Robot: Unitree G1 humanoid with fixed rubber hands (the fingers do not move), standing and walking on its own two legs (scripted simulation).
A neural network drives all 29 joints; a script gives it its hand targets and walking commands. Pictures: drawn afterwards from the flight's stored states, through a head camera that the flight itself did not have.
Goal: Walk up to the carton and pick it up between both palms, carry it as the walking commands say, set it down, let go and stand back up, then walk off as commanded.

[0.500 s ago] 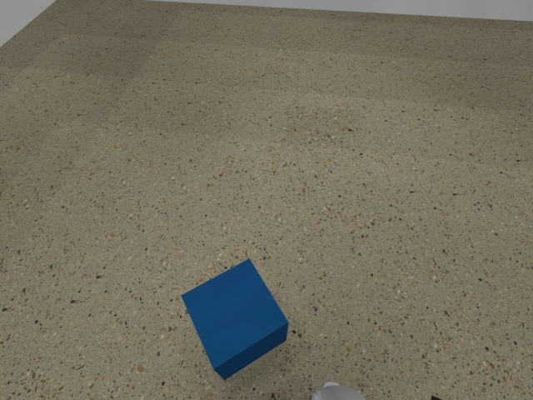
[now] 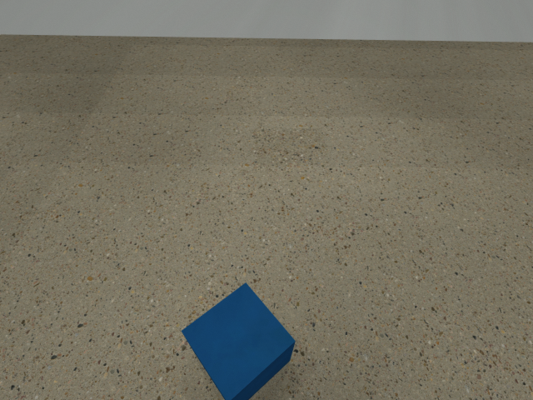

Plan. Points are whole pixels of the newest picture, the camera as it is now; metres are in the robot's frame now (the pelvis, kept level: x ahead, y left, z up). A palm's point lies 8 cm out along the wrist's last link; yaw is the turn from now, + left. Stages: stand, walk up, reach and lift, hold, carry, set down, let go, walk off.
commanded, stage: stand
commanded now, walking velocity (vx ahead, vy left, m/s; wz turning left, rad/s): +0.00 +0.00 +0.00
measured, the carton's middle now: (239, 347) +0.37 +0.12 -0.65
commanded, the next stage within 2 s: none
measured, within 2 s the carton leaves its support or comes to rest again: neither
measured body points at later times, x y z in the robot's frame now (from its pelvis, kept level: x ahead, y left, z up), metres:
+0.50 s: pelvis +0.01 +0.00 +0.00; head +0.03 +0.00 +0.45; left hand +0.08 +0.28 -0.13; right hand +0.10 -0.23 -0.13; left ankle -0.01 +0.10 -0.73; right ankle +0.02 -0.11 -0.73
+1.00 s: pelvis -0.01 +0.00 +0.00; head +0.00 +0.00 +0.45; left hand +0.05 +0.28 -0.13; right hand +0.08 -0.24 -0.13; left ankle -0.01 +0.10 -0.73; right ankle +0.02 -0.11 -0.73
